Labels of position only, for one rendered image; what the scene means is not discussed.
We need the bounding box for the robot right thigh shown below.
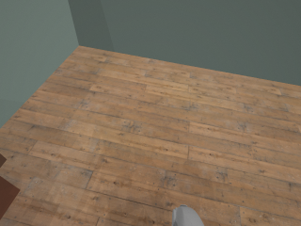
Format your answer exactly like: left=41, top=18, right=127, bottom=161
left=171, top=206, right=204, bottom=226

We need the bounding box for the cabinet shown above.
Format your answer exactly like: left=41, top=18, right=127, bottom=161
left=0, top=176, right=20, bottom=220

